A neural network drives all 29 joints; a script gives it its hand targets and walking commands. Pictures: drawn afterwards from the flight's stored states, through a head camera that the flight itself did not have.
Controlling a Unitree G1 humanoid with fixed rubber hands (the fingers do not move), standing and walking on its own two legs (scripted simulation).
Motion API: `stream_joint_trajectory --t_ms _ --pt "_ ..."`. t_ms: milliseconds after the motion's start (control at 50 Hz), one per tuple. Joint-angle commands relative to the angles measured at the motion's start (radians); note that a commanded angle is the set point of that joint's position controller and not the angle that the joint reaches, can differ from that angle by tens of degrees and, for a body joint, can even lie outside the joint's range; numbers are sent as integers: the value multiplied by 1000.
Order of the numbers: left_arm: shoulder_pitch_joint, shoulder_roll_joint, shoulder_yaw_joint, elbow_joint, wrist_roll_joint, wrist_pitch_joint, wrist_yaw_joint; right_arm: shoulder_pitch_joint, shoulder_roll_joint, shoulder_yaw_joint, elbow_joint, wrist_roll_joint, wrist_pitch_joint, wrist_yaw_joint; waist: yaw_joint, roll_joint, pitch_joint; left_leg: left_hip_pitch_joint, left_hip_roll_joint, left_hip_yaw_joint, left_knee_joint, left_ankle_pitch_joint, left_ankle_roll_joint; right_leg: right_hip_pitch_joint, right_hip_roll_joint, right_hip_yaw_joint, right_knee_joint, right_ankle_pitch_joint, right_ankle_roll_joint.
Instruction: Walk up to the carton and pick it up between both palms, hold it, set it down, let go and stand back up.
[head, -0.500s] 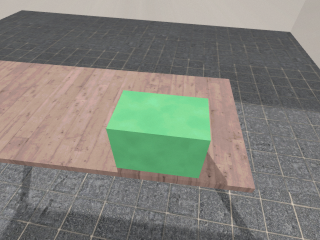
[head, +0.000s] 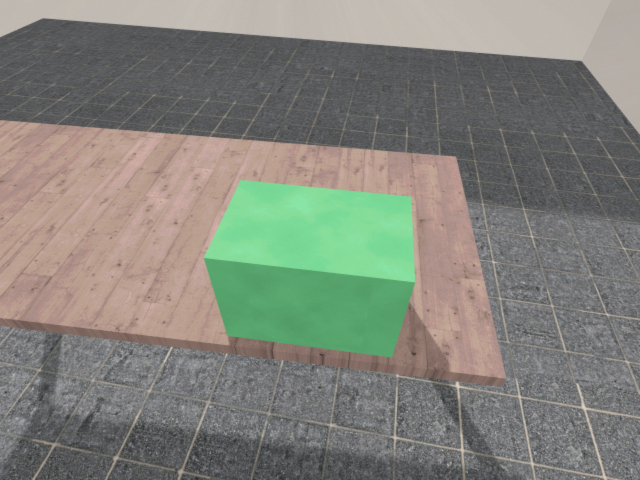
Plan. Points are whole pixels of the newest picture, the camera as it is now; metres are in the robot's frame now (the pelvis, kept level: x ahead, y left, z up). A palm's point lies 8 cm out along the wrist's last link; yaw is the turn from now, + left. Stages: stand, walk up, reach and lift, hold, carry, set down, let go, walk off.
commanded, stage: stand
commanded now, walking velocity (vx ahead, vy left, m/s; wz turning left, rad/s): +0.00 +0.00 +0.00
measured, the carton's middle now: (316, 268) +0.45 +0.03 +0.00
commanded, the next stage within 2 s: none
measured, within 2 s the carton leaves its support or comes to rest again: neither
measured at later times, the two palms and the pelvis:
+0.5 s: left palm out of the picture -0.04 +0.21 -0.14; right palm out of the picture -0.01 -0.21 -0.15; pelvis +0.00 -0.01 +0.00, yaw +0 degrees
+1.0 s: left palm out of the picture -0.05 +0.20 -0.15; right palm out of the picture -0.02 -0.21 -0.15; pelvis +0.01 +0.00 +0.00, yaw +0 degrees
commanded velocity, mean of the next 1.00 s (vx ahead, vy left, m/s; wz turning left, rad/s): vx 0.00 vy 0.00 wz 0.00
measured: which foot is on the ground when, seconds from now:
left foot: down 0.00-1.00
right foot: down 0.00-1.00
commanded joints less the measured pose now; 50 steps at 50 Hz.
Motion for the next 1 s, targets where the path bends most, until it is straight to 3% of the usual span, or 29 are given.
stream_joint_trajectory --t_ms 0,40,80,120,140,180,200,260,300,320,340,360,380,400,420,440,480,500,520,580,680,980 --pt "111 87 12 0 1 -1 6 61 -67 -11 -8 -2 -3 -4 7 -40 100 -32 49 -21 -41 147 38 -76 -115 99 -125 82 -15" --pt "103 76 9 -3 3 -6 9 73 -82 -19 -7 0 2 -7 -10 -32 102 -36 48 -18 -37 127 41 -84 -120 115 -127 76 -23" --pt "96 76 12 -10 0 -7 8 44 -60 -12 -10 -3 4 -5 5 5 117 -56 49 3 -29 161 32 -75 -124 100 -110 137 -20" --pt "90 87 12 -17 -3 -5 11 50 -49 -9 -13 1 4 -6 -1 1 88 -37 50 -9 -31 141 39 -75 -130 106 -117 121 -30" --pt "89 92 16 -14 0 -7 9 63 -70 -13 -3 2 -1 -3 -9 -28 67 -21 54 -18 -38 123 47 -42 -119 113 -115 92 -32" --pt "104 82 10 -8 2 -8 9 66 -75 -13 -7 0 -3 -4 -5 -5 74 -23 52 -11 -22 165 37 -49 -131 117 -115 156 -30" --pt "91 86 18 -21 2 -7 9 48 -51 -8 -14 -2 -6 -7 -1 32 48 -3 62 -16 -40 163 39 -34 -122 105 -103 138 -34" --pt "91 78 13 -14 0 -4 11 48 -82 -14 -12 -3 -5 -8 -3 -9 71 -37 60 -18 -30 164 40 -20 -119 100 -99 158 -23" --pt "89 80 17 -21 0 -3 9 50 -65 -9 -9 0 -2 -9 5 30 77 -35 59 -14 -31 181 41 -12 -123 101 -94 170 -32" --pt "99 66 14 -14 2 -5 6 39 -66 -9 -4 -1 -3 -7 12 13 58 -39 55 -9 -25 168 40 5 -133 112 -96 215 -32" --pt "89 95 19 -15 3 -7 5 80 -56 -7 -4 5 -3 -7 -17 15 61 -9 57 -2 -31 176 30 -27 -130 101 -93 184 -34" --pt "100 90 20 -13 -2 -8 2 88 -42 -3 8 3 0 -9 2 -26 47 -13 58 -7 -22 185 35 -17 -122 98 -98 177 -33" --pt "88 87 20 -17 0 -9 5 53 -48 -6 -1 2 -1 -9 -5 -11 90 -4 57 -1 -26 186 32 -52 -121 101 -106 175 -29" --pt "99 45 8 -11 1 -7 7 30 -73 -9 -9 2 1 -10 2 -38 105 -9 58 -5 -26 169 38 -78 -124 111 -112 160 -32" --pt "89 75 13 -18 4 -7 8 29 -84 -14 -14 -3 0 -10 -2 9 122 -19 59 -10 -32 180 36 -77 -121 101 -107 154 -25" --pt "74 101 21 -26 4 -5 11 48 -62 -9 -8 -3 4 -9 -9 -5 111 -36 62 -7 -35 187 37 -46 -118 95 -102 148 -26" --pt "94 76 15 -18 -1 -1 8 44 -89 -19 -7 -4 3 -12 -5 34 106 -13 57 -7 -38 152 36 -71 -123 109 -120 89 -29" --pt "89 75 17 -15 -3 -2 8 51 -64 -10 -7 1 0 -8 -7 -21 79 -18 60 -11 -33 148 38 -44 -123 107 -118 94 -35" --pt "86 73 15 -21 -3 -6 8 53 -91 -18 -7 -1 -1 -8 -5 -8 97 -29 51 -3 -30 148 35 -48 -130 114 -120 125 -28" --pt "102 53 11 -9 1 -4 11 45 -60 -7 -2 -1 2 -7 -2 -57 91 -42 46 5 -26 144 32 -45 -129 121 -137 104 -32" --pt "107 71 15 -9 -1 -10 10 50 -59 -2 10 -2 -1 -6 -4 -5 85 -33 50 7 -35 164 28 -37 -131 116 -123 136 -37" --pt "140 46 9 5 -1 -14 8 58 -59 2 28 2 -4 -6 -5 -9 81 -27 55 1 -37 182 38 -34 -121 105 -110 147 -25"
